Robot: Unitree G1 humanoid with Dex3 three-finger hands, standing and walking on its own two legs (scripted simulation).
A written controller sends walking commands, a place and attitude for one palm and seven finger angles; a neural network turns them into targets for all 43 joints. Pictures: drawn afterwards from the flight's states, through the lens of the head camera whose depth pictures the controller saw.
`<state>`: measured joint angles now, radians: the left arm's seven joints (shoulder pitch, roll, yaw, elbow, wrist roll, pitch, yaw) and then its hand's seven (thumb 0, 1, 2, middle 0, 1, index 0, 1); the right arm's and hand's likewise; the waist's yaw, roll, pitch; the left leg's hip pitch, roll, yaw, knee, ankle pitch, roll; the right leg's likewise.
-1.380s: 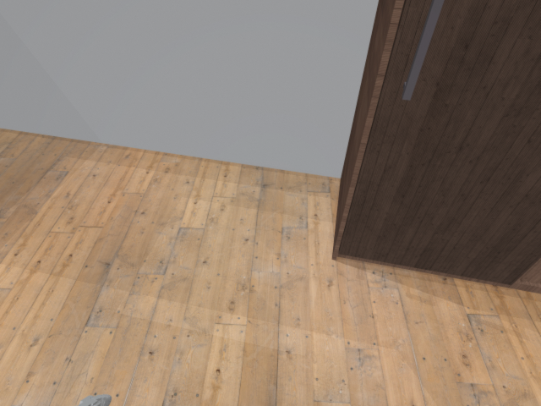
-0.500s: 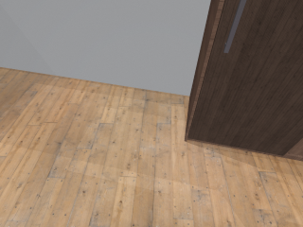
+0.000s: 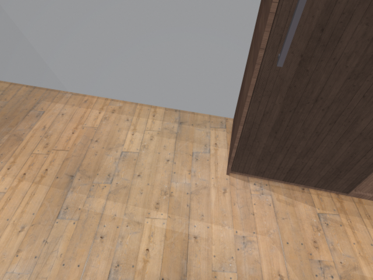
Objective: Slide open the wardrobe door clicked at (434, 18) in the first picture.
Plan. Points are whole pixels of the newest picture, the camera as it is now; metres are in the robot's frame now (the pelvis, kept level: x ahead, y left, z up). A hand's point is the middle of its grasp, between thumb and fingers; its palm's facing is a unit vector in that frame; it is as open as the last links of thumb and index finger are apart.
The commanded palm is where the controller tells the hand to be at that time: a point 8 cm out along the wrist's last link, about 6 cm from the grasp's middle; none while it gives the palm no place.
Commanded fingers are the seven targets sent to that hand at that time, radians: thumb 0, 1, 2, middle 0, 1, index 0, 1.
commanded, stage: look at it before walking up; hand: left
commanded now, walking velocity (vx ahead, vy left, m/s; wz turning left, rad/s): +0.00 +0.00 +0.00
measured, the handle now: (295, 15) +0.84 -0.29 +0.21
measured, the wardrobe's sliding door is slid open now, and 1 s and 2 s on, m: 0.00 0.00 0.00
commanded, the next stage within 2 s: walk to a spot facing it in 0.06 s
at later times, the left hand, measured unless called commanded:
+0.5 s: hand out of the picture +0.06 +0.21 -0.18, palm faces -0.12 -0.95 -0.28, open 7.4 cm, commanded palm none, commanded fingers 0.00 0.90 0.90 -0.20 -0.30 -0.20 -0.30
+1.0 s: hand out of the picture +0.07 +0.16 -0.17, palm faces -0.28 -0.93 -0.25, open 7.4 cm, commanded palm none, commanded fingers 0.00 0.90 0.90 -0.20 -0.30 -0.20 -0.30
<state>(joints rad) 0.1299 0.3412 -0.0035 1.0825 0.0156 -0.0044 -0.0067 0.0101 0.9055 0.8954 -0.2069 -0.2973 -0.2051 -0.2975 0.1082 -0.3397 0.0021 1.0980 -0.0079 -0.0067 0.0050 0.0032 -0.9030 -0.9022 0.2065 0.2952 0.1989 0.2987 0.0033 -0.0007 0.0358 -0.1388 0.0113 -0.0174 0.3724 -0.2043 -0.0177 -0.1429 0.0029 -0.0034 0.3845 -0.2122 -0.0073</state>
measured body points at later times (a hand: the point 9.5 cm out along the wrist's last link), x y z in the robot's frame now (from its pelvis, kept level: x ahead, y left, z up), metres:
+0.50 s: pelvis -0.02 -0.01 -0.02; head +0.01 -0.02 +0.43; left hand +0.07 +0.25 -0.16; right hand +0.04 -0.27 -0.16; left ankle +0.00 +0.13 -0.75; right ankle -0.01 -0.11 -0.74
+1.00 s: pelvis -0.03 -0.02 -0.01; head +0.00 -0.04 +0.44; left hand +0.08 +0.21 -0.15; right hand -0.01 -0.31 -0.14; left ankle +0.00 +0.14 -0.69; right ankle -0.02 -0.11 -0.75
